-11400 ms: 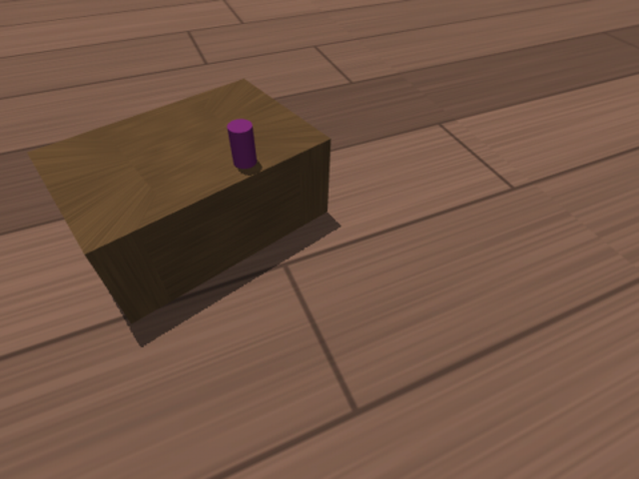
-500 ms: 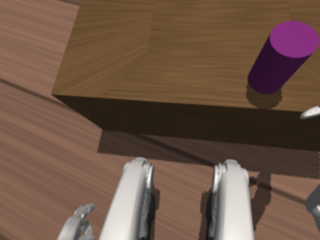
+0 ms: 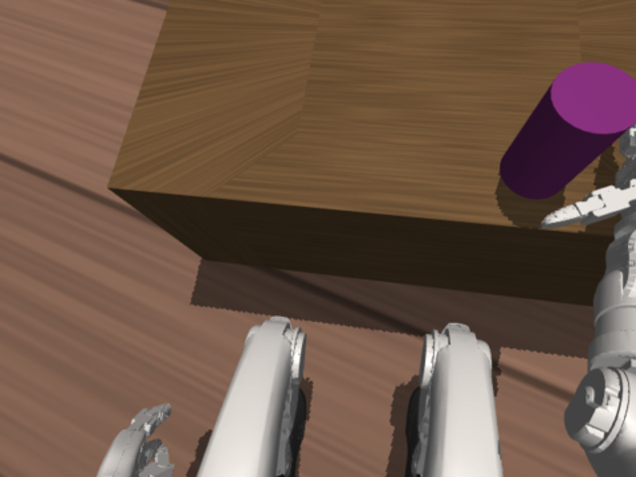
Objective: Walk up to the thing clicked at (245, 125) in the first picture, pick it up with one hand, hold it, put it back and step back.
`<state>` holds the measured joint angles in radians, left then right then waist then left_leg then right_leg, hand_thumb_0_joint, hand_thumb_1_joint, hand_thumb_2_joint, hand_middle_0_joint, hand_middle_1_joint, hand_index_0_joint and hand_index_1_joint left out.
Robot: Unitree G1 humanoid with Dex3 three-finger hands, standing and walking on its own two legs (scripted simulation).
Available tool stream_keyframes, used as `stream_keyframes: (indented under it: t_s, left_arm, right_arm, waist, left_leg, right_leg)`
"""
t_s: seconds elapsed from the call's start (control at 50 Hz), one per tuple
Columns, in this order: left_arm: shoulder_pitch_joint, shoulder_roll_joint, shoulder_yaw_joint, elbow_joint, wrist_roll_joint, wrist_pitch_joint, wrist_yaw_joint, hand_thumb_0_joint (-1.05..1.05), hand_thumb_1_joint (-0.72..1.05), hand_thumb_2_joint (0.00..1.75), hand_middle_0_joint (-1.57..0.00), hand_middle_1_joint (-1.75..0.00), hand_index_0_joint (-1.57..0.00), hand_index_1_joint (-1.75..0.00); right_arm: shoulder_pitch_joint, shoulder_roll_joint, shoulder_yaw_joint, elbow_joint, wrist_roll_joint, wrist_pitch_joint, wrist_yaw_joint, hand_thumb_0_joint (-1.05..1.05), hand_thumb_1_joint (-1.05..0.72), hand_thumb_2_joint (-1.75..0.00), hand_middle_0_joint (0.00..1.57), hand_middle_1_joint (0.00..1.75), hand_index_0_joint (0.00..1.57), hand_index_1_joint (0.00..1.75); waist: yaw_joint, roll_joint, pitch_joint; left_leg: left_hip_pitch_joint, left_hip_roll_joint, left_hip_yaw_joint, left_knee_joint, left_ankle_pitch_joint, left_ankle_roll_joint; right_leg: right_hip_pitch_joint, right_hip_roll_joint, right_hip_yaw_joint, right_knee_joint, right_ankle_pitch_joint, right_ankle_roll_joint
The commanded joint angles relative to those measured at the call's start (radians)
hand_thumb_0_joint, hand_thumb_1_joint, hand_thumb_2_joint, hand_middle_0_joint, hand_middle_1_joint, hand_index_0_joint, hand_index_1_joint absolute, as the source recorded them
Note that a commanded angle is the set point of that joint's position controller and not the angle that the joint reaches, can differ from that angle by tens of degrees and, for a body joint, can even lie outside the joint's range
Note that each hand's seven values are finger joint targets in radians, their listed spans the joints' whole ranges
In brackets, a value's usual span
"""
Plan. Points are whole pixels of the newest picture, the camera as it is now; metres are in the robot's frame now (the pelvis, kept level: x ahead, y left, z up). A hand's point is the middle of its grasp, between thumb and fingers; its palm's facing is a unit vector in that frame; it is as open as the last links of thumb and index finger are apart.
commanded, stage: rest palm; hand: right
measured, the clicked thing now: (559, 139) +0.51 -0.25 +0.00
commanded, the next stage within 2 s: close in 0.12 s
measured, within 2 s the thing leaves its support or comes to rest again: leaves its support in 1.20 s
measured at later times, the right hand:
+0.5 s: hand (581, 152) +0.49 -0.26 +0.01, palm faces +0.23 +0.97 -0.01, open 15.5 cm
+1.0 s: hand (576, 145) +0.50 -0.26 +0.01, palm faces +0.24 +0.97 -0.01, open 11.2 cm
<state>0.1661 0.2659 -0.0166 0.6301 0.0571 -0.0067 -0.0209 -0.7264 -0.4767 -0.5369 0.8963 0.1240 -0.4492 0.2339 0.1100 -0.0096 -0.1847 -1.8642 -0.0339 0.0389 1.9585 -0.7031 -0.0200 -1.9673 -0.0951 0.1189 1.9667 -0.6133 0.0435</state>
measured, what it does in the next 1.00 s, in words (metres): stands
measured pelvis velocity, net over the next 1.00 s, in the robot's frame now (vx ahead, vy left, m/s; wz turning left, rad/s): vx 0.00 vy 0.00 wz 0.00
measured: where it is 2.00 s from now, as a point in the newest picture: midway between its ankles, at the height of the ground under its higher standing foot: (351, 460)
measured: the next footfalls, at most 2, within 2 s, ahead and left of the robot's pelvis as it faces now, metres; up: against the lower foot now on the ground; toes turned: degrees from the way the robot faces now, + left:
none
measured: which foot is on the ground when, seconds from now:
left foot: down 0.00-1.00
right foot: down 0.00-1.00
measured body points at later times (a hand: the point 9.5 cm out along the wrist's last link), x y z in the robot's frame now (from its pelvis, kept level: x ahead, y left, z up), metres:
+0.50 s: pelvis +0.00 +0.00 -0.01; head +0.20 -0.04 +0.39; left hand +0.12 +0.27 -0.13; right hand +0.47 -0.31 +0.01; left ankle +0.07 +0.13 -0.43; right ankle +0.09 -0.15 -0.43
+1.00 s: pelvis +0.00 +0.00 -0.01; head +0.21 -0.04 +0.39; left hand +0.10 +0.27 -0.13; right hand +0.48 -0.31 +0.01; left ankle +0.07 +0.13 -0.43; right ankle +0.09 -0.15 -0.43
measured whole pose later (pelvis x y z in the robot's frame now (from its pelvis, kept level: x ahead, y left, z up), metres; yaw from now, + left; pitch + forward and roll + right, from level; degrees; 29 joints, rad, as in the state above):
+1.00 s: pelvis +0.00 +0.00 -0.01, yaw +0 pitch +35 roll +4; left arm 0.17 0.27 0.00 0.65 0.06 0.04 -0.02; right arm -0.78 -0.47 -0.51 0.90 0.10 -0.44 0.18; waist 0.12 -0.01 -0.17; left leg -1.90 -0.03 0.03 2.00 -0.72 -0.02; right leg -2.00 -0.09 0.12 2.00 -0.63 0.05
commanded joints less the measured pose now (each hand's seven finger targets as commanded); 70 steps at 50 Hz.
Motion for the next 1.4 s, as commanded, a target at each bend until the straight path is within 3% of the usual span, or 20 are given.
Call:
stream_keyframes:
  t_s: [0.0,0.22,0.28,0.36,0.42,0.48,0.5,0.54,0.58,0.68,0.72,0.74,0.9,0.94,0.98,1.06,1.1,1.18,1.22,1.38]
  left_arm:
    - [0.130,0.182,0.077,-0.052,0.007,-0.015,0.010,0.00,0.92,0.88,-0.19,-0.29,-0.20,-0.28]
    - [0.104,0.182,0.084,-0.042,0.007,0.006,0.008,0.00,0.89,0.91,-0.20,-0.30,-0.19,-0.30]
    - [0.101,0.190,0.085,-0.050,0.008,0.010,0.010,0.00,0.90,0.90,-0.19,-0.30,-0.19,-0.29]
    - [0.096,0.176,0.079,-0.047,0.009,0.008,0.011,0.00,0.90,0.90,-0.19,-0.29,-0.19,-0.29]
    - [0.109,0.187,0.082,-0.048,0.010,0.013,0.009,0.00,0.91,0.89,-0.19,-0.29,-0.19,-0.29]
    - [0.112,0.191,0.086,-0.053,0.009,0.015,0.007,0.00,0.90,0.90,-0.19,-0.29,-0.19,-0.29]
    - [0.119,0.189,0.083,-0.040,0.007,0.014,0.008,0.00,0.90,0.89,-0.19,-0.29,-0.19,-0.29]
    - [0.128,0.200,0.088,-0.052,0.009,0.018,0.010,0.00,0.90,0.89,-0.19,-0.29,-0.19,-0.29]
    - [0.124,0.194,0.087,-0.045,0.010,0.020,0.010,0.00,0.90,0.89,-0.19,-0.29,-0.19,-0.28]
    - [0.136,0.195,0.086,-0.041,0.010,0.023,0.012,0.00,0.90,0.88,-0.19,-0.29,-0.19,-0.28]
    - [0.135,0.193,0.085,-0.034,0.009,0.025,0.012,0.00,0.90,0.88,-0.18,-0.29,-0.19,-0.28]
    - [0.131,0.192,0.084,-0.047,0.007,0.025,0.012,0.00,0.90,0.88,-0.19,-0.29,-0.19,-0.28]
    - [0.132,0.207,0.091,-0.036,0.002,0.021,0.013,0.00,0.91,0.86,-0.18,-0.28,-0.19,-0.27]
    - [0.141,0.204,0.092,-0.042,0.005,0.023,0.011,0.00,0.92,0.85,-0.18,-0.28,-0.19,-0.26]
    - [0.133,0.197,0.091,-0.041,0.004,0.022,0.011,0.00,0.91,0.88,-0.19,-0.29,-0.20,-0.28]
    - [0.151,0.204,0.098,-0.045,0.003,0.026,0.015,0.00,0.91,0.88,-0.19,-0.29,-0.20,-0.28]
    - [0.145,0.200,0.100,-0.047,-0.001,0.024,0.016,0.00,0.91,0.88,-0.19,-0.29,-0.20,-0.28]
    - [0.150,0.204,0.103,-0.044,-0.001,0.030,0.023,0.00,0.91,0.88,-0.19,-0.29,-0.19,-0.28]
    - [0.146,0.194,0.103,-0.042,-0.004,0.030,0.026,0.00,0.91,0.88,-0.19,-0.29,-0.20,-0.28]
    - [0.139,0.191,0.103,-0.051,-0.018,0.021,0.038,0.00,0.90,0.88,-0.19,-0.29,-0.20,-0.28]
  right_arm:
    - [-0.325,-0.261,-0.036,-0.244,0.017,-0.082,-0.006,0.00,0.54,-0.02,0.05,0.04,0.04,0.04]
    - [-0.311,-0.182,0.023,-0.222,0.006,-0.066,-0.031,0.00,0.53,0.00,0.29,0.11,0.28,0.11]
    - [-0.343,-0.263,-0.012,-0.244,-0.005,-0.074,-0.040,0.00,0.53,0.00,0.46,0.20,0.45,0.21]
    - [-0.338,-0.196,0.022,-0.185,0.009,-0.072,-0.036,0.00,0.51,-0.04,0.60,0.29,0.59,0.30]
    - [-0.352,-0.246,-0.007,-0.211,-0.001,-0.078,-0.041,0.00,0.47,-0.06,0.65,0.32,0.63,0.33]
    - [-0.393,-0.245,-0.002,-0.221,-0.004,-0.078,-0.042,0.00,0.42,-0.15,0.75,0.43,0.74,0.43]
    - [-0.346,-0.177,0.039,-0.139,-0.004,-0.065,-0.036,0.00,0.42,-0.17,0.80,0.47,0.79,0.47]
    - [-0.429,-0.283,-0.013,-0.267,-0.009,-0.077,-0.048,0.00,0.37,-0.24,0.86,0.54,0.85,0.54]
    - [-0.389,-0.226,0.017,-0.201,-0.006,-0.066,-0.047,0.00,0.30,-0.28,0.91,0.58,0.89,0.58]
    - [-0.405,-0.278,-0.014,-0.213,-0.012,-0.063,-0.052,0.00,0.15,-0.44,1.03,0.73,1.02,0.73]
    - [-0.389,-0.226,0.016,-0.179,-0.008,-0.057,-0.049,0.00,0.06,-0.53,1.09,0.81,1.08,0.81]
    - [-0.401,-0.266,-0.014,-0.179,-0.012,-0.059,-0.054,0.00,0.01,-0.57,1.11,0.84,1.10,0.84]
    - [-0.359,-0.243,0.002,-0.183,-0.007,-0.051,-0.049,0.00,-0.19,-1.02,1.32,1.24,1.33,1.24]
    - [-0.371,-0.272,-0.014,-0.212,-0.012,-0.057,-0.054,0.00,-0.18,-1.08,1.34,1.30,1.36,1.30]
    - [-0.332,-0.196,0.020,-0.167,0.001,-0.051,-0.047,0.00,-0.13,-1.15,1.28,1.32,1.32,1.32]
    - [-0.380,-0.270,-0.011,-0.263,-0.007,-0.056,-0.049,0.00,-0.13,-1.22,1.30,1.37,1.34,1.38]
    - [-0.376,-0.220,0.015,-0.246,0.005,-0.042,-0.046,0.00,-0.11,-1.22,1.31,1.39,1.36,1.39]
    - [-0.429,-0.302,-0.014,-0.341,-0.007,-0.036,-0.070,0.00,-0.10,-1.26,1.33,1.43,1.38,1.43]
    - [-0.414,-0.240,0.019,-0.318,-0.001,-0.023,-0.070,0.00,-0.11,-1.27,1.34,1.44,1.39,1.44]
    - [-0.348,-0.243,0.015,-0.273,0.010,0.015,-0.075,0.00,-0.05,-1.28,1.31,1.44,1.37,1.44]
  waist:
    - [-0.014,-0.150,-0.643]
    - [-0.002,-0.156,-0.606]
    - [-0.020,-0.160,-0.609]
    - [0.005,-0.103,-0.580]
    - [-0.014,-0.128,-0.630]
    - [-0.006,-0.155,-0.627]
    - [0.012,-0.117,-0.596]
    - [-0.014,-0.176,-0.659]
    - [0.002,-0.149,-0.636]
    - [-0.005,-0.157,-0.652]
    - [0.011,-0.145,-0.622]
    - [0.002,-0.139,-0.607]
    - [-0.008,-0.165,-0.587]
    - [-0.007,-0.158,-0.625]
    - [0.012,-0.118,-0.587]
    - [-0.003,-0.150,-0.683]
    - [0.003,-0.123,-0.679]
    - [-0.018,-0.189,-0.725]
    - [0.002,-0.163,-0.686]
    - [0.001,-0.112,-0.598]
  left_leg:
    - [0.307,-0.013,0.022,-0.242,0.280,0.049]
    - [0.241,-0.016,0.035,-0.238,0.237,0.054]
    - [0.242,-0.015,0.029,-0.235,0.209,0.057]
    - [0.258,-0.016,0.023,-0.255,0.182,0.050]
    - [0.267,-0.014,0.026,-0.229,0.225,0.052]
    - [0.234,-0.016,0.037,-0.220,0.205,0.057]
    - [0.227,-0.017,0.043,-0.230,0.189,0.055]
    - [0.245,-0.013,0.033,-0.224,0.198,0.059]
    - [0.246,-0.015,0.035,-0.226,0.212,0.056]
    - [0.264,-0.016,0.028,-0.221,0.231,0.054]
    - [0.251,-0.016,0.034,-0.222,0.235,0.053]
    - [0.243,-0.017,0.032,-0.222,0.206,0.055]
    - [0.198,-0.016,0.044,-0.220,0.168,0.061]
    - [0.240,-0.016,0.040,-0.219,0.206,0.057]
    - [0.232,-0.018,0.041,-0.227,0.204,0.055]
    - [0.306,-0.015,0.029,-0.237,0.268,0.051]
    - [0.331,-0.017,0.026,-0.255,0.263,0.048]
    - [0.333,-0.018,0.023,-0.268,0.275,0.054]
    - [0.335,-0.018,0.027,-0.289,0.266,0.053]
    - [0.392,-0.016,0.016,-0.374,0.231,0.050]
  right_leg:
    - [0.513,0.027,-0.059,-0.181,0.182,-0.072]
    - [0.540,0.028,-0.053,-0.193,0.149,-0.066]
    - [0.508,0.030,-0.059,-0.192,0.121,-0.067]
    - [0.440,0.033,-0.060,-0.176,0.079,-0.075]
    - [0.490,0.030,-0.061,-0.171,0.135,-0.070]
    - [0.499,0.032,-0.053,-0.183,0.121,-0.067]
    - [0.493,0.032,-0.050,-0.184,0.100,-0.067]
    - [0.516,0.032,-0.058,-0.188,0.112,-0.065]
    - [0.510,0.031,-0.059,-0.174,0.123,-0.067]
    - [0.491,0.030,-0.064,-0.164,0.141,-0.069]
    - [0.493,0.029,-0.060,-0.164,0.143,-0.069]
    - [0.452,0.031,-0.060,-0.169,0.113,-0.071]
    - [0.490,0.033,-0.051,-0.194,0.085,-0.065]
    - [0.495,0.032,-0.053,-0.183,0.121,-0.067]
    - [0.471,0.031,-0.054,-0.173,0.111,-0.071]
    - [0.528,0.029,-0.061,-0.174,0.175,-0.070]
    - [0.520,0.029,-0.061,-0.181,0.163,-0.072]
    - [0.609,0.027,-0.064,-0.209,0.198,-0.066]
    - [0.599,0.027,-0.062,-0.227,0.179,-0.068]
    - [0.570,0.030,-0.062,-0.292,0.124,-0.076]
